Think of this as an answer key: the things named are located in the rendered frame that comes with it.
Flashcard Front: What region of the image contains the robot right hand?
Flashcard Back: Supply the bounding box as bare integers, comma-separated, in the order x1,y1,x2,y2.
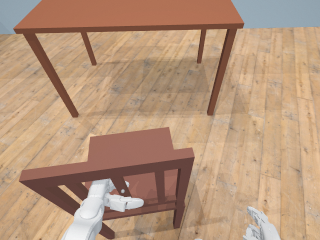
243,206,281,240

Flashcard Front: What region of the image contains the robot left hand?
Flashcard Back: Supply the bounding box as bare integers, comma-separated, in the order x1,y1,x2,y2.
87,178,144,212

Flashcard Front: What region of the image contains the table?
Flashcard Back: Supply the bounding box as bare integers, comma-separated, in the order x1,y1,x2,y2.
13,0,245,118

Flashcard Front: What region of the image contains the left robot forearm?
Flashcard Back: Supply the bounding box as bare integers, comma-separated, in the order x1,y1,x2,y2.
61,197,105,240

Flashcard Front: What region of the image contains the chair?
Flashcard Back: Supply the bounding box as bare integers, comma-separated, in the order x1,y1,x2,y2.
19,127,195,240

